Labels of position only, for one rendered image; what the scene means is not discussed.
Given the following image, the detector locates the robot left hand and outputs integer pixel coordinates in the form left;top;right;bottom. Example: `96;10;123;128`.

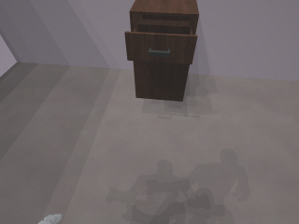
38;214;63;224

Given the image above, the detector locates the cabinet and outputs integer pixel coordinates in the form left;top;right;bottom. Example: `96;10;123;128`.
129;0;199;102

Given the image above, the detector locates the drawer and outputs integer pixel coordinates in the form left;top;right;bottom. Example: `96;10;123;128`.
124;23;198;64

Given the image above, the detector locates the handle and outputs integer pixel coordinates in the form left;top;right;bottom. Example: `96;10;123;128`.
148;48;171;57

